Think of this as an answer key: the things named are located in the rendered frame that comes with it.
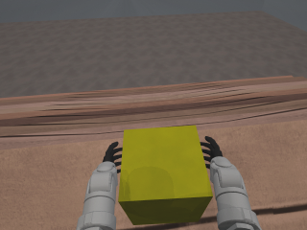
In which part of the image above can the robot right forearm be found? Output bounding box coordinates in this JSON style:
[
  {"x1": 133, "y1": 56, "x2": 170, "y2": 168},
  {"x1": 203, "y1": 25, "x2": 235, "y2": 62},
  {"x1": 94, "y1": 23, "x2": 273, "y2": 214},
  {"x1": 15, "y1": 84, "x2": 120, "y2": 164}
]
[{"x1": 210, "y1": 156, "x2": 262, "y2": 230}]

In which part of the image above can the robot left forearm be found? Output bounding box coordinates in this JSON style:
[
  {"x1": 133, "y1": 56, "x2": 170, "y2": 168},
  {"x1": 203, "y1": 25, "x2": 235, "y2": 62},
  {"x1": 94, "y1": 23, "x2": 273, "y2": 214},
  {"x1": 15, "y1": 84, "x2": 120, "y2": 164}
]
[{"x1": 76, "y1": 161, "x2": 118, "y2": 230}]

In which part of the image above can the right robot hand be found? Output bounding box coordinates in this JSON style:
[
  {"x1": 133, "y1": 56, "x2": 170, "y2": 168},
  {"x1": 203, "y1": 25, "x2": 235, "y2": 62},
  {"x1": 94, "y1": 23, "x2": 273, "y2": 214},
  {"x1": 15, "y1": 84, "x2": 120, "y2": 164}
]
[{"x1": 200, "y1": 136, "x2": 223, "y2": 170}]

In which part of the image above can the carton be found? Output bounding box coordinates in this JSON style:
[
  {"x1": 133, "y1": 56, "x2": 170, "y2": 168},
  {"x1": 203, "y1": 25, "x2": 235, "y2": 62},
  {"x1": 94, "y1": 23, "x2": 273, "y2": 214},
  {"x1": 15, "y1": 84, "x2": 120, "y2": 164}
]
[{"x1": 118, "y1": 125, "x2": 213, "y2": 225}]

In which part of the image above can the left robot hand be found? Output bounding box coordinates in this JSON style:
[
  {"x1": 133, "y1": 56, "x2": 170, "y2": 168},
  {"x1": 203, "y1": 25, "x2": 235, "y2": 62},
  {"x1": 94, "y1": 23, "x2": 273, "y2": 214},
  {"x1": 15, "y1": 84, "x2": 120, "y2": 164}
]
[{"x1": 103, "y1": 142, "x2": 123, "y2": 173}]

